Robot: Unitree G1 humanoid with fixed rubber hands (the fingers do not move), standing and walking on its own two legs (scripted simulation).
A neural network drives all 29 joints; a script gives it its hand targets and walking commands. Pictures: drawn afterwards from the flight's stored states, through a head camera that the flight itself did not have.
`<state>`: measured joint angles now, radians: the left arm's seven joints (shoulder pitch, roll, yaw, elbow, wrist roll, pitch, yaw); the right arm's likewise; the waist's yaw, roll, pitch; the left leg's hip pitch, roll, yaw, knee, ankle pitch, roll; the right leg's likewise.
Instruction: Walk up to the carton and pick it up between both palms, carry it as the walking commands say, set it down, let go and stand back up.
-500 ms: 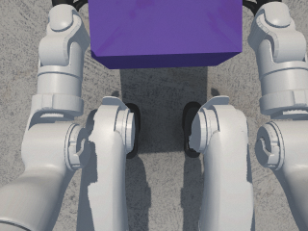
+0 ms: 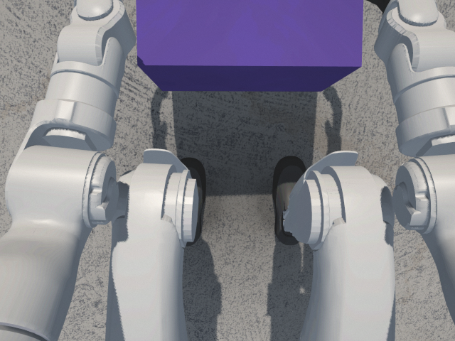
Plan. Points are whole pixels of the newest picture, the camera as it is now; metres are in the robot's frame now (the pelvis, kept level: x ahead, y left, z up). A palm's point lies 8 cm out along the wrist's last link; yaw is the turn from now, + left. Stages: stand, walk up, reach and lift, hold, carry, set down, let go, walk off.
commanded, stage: set down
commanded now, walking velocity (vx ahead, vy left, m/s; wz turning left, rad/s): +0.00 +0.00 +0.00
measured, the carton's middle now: out of the picture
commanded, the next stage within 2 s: none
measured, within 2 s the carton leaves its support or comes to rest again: rests again in 0.86 s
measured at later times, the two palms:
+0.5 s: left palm out of the picture +0.55 +0.18 -0.19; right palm out of the picture +0.55 -0.20 -0.18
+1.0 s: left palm out of the picture +0.54 +0.18 -0.21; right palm out of the picture +0.54 -0.20 -0.21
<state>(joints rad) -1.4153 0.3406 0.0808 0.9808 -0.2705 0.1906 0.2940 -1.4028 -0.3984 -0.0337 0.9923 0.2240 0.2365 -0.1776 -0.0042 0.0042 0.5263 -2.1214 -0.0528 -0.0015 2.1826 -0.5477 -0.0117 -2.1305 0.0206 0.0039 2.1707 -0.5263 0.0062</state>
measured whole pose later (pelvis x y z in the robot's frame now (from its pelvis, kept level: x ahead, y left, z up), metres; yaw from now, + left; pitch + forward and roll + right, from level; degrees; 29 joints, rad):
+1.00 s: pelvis +0.01 +0.00 -0.03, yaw +0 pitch +29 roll +0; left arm -1.45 0.37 0.13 1.13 -0.22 0.13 0.07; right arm -1.49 -0.44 -0.04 1.20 0.22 0.13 -0.06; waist 0.01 0.00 0.52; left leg -2.20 -0.05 0.00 2.28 -0.58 -0.02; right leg -2.22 0.03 0.00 2.27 -0.55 0.00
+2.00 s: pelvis +0.02 +0.00 -0.03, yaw +0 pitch +29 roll +0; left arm -1.47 0.37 0.16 1.20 -0.20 0.06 0.06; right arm -1.49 -0.43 -0.07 1.25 0.17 0.06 -0.03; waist 0.01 0.01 0.52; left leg -2.20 -0.05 0.00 2.30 -0.60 -0.02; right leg -2.22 0.02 0.00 2.29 -0.57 0.00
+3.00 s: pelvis +0.01 -0.01 +0.01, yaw +0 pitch +30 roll +0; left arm -1.33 0.48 0.16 0.81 -0.27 0.20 0.09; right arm -1.36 -0.55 -0.15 0.86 0.23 0.20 -0.03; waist 0.01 -0.01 0.52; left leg -2.10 -0.01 0.01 2.17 -0.60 0.00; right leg -2.11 0.01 -0.02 2.17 -0.58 -0.02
